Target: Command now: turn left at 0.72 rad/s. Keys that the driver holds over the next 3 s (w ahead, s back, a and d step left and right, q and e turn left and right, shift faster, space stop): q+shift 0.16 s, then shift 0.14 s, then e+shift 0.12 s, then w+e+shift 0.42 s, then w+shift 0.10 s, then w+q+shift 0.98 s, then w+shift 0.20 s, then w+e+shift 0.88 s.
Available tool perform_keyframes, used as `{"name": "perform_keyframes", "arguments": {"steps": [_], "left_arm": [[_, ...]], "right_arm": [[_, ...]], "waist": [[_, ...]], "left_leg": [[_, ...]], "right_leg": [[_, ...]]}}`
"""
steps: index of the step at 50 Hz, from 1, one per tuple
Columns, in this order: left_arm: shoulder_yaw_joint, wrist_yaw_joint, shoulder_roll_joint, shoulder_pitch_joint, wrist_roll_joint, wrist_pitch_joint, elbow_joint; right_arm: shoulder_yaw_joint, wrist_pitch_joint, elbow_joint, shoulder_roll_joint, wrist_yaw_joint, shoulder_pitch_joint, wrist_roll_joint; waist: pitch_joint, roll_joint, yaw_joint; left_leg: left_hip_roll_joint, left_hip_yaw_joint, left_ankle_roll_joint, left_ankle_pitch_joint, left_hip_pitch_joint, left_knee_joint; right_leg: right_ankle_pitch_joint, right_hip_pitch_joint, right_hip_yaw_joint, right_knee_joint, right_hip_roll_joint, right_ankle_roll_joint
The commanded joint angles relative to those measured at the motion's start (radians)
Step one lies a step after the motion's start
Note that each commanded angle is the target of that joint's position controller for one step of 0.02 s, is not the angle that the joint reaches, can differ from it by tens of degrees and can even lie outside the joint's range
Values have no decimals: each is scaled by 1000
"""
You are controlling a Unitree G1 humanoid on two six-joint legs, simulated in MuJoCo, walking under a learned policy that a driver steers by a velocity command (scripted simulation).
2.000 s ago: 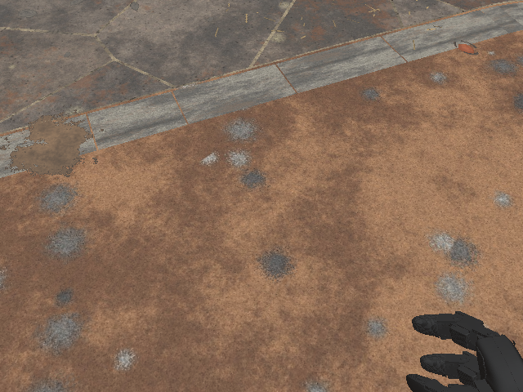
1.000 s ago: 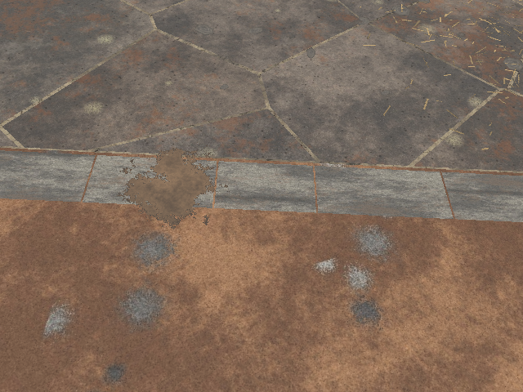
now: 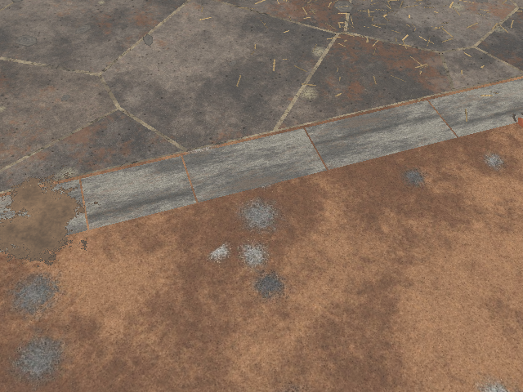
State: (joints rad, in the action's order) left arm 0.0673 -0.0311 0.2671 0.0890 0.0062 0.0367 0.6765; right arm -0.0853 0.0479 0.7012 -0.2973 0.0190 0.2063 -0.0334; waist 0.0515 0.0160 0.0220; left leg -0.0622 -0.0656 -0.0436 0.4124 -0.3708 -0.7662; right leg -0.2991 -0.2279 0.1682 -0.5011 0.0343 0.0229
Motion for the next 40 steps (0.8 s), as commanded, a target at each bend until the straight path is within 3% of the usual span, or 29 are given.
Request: {"name": "perform_keyframes", "arguments": {"steps": [1,2,3,4,5,6,7,8,11,15,19,21,23,24,25,28,32,33,34,36,37,38,39,40], "left_arm": [[58,-3,165,-30,-30,-9,-62],[57,4,141,19,-30,-15,-41],[43,8,88,-14,13,-25,-85],[32,8,75,-117,30,-36,-138],[42,11,117,-131,14,-42,-130],[45,10,126,-124,0,-47,-120],[48,2,130,-103,5,-49,-103],[53,-5,144,-91,11,-47,-97],[47,4,125,-23,-4,-38,-52],[38,-1,113,-39,-9,-31,-46],[19,15,81,-1,-10,-31,-12],[20,22,102,-11,-18,-32,-18],[24,27,146,-39,-43,-35,-42],[26,31,159,-62,-56,-41,-60],[26,34,161,-74,-63,-51,-70],[20,48,127,-56,-57,-87,-73],[3,69,88,-50,-58,-93,-90],[5,104,111,-108,51,-51,-107],[3,123,99,-118,49,-38,-125],[-3,139,102,-119,25,-29,-142],[-4,139,107,-91,21,-28,-140],[1,131,123,-29,21,-28,-124],[12,119,143,100,24,-31,-83],[38,102,189,340,32,-36,-4]], "right_arm": [[-27,-8,-78,-80,14,40,-3],[-48,-9,-71,-125,0,86,5],[-90,-15,-88,-284,-23,140,15],[-83,-38,-119,-310,-13,133,53],[-72,-57,-124,-265,-5,118,56],[-66,-67,-120,-240,-11,77,38],[-61,-62,-125,-218,-21,30,14],[-52,-53,-136,-198,-32,-6,-2],[-36,-36,-153,-175,-51,-18,16],[-25,-29,-143,-173,-59,0,28],[25,-36,-127,-69,-51,-66,58],[23,-42,-106,-91,-39,-64,71],[-11,-46,-88,-189,-30,4,58],[-19,-53,-75,-211,-28,27,49],[-19,-63,-64,-205,-29,43,42],[-18,-100,-38,-163,-40,86,32],[-26,-128,-36,-150,-25,79,35],[-20,-124,-3,-149,-17,143,108],[-24,-127,3,-157,-12,134,104],[-25,-132,11,-171,-9,124,90],[-25,-133,12,-180,-8,103,84],[-26,-131,11,-195,-10,81,79],[-27,-127,13,-211,-13,63,70],[-18,-122,8,-201,-16,54,68]], "waist": [[-154,93,18],[-162,11,31],[-174,-282,23],[-233,-331,46],[-249,-177,63],[-199,-122,27],[-168,-67,-1],[-158,-82,-18],[-190,-100,-28],[-165,-132,-3],[-148,-152,-7],[-108,-171,13],[-56,-173,75],[-5,-186,89],[37,-181,93],[39,-110,88],[4,-80,81],[-13,-56,99],[6,-109,93],[24,-142,75],[23,-143,45],[-9,-140,0],[-76,-110,-74],[-200,-31,-189]], "left_leg": [[39,-48,55,-162,67,226],[39,31,103,-352,199,334],[-204,419,230,-831,419,361],[-341,664,430,-985,450,371],[-313,588,427,-915,465,383],[-246,505,368,-844,442,375],[-196,453,316,-786,417,370],[-170,428,290,-768,387,376],[-138,365,277,-828,356,373],[-121,356,264,-765,334,376],[-106,274,241,-647,246,402],[-116,265,249,-599,201,422],[-162,356,282,-47,234,532],[-202,436,291,179,271,578],[-240,494,294,270,328,604],[-296,482,279,177,541,617],[-267,311,245,10,556,633],[-229,215,220,8,502,636],[-209,158,202,-11,454,636],[-211,88,175,-62,387,636],[-212,44,159,-169,348,610],[-204,-13,142,-404,311,527],[-186,-87,125,-686,260,340],[-134,-155,101,-862,123,12]], "right_leg": [[556,152,-115,-32,269,120],[419,50,-46,-178,205,41],[-58,-284,19,-504,66,-65],[-415,-488,-157,-708,-79,-100],[-385,-521,-251,-789,-50,-90],[-289,-538,-266,-777,-36,-75],[-205,-550,-268,-725,-22,-76],[-149,-524,-275,-682,-13,-80],[-49,-437,-242,-660,-35,-110],[-2,-404,-232,-533,-30,-131],[58,-233,-218,-335,39,-127],[40,-167,-193,-278,36,-113],[-25,-263,-158,-291,14,-80],[-57,-364,-183,-292,23,-57],[-76,-464,-214,-298,34,-35],[-64,-658,-273,-325,69,13],[-9,-653,-219,-336,102,16],[-15,-559,-131,-317,40,15],[1,-515,-114,-291,46,21],[14,-428,-80,-259,40,45],[8,-354,-62,-230,23,65],[-22,-234,-27,-207,-24,87],[-16,-49,13,-183,-88,109],[-48,259,-1,-168,-143,149]]}}
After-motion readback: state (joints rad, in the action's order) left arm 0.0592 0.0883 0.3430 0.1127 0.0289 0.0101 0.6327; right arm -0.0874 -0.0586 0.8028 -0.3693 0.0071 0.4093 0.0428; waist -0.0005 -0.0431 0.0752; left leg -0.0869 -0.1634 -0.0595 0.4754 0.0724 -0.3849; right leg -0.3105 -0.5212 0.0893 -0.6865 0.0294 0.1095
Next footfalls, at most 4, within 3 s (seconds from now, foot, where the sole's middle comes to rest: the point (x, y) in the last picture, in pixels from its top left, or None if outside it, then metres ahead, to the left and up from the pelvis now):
0.04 left None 0.03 0.12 -0.77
0.80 right None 0.30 -0.13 -0.77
1.28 left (300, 273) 0.77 -0.12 -0.77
1.68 right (340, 159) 1.21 -0.29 -0.77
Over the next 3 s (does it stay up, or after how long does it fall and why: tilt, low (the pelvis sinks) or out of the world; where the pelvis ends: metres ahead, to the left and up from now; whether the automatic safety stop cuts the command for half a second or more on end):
stays up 2.08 0.37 -0.02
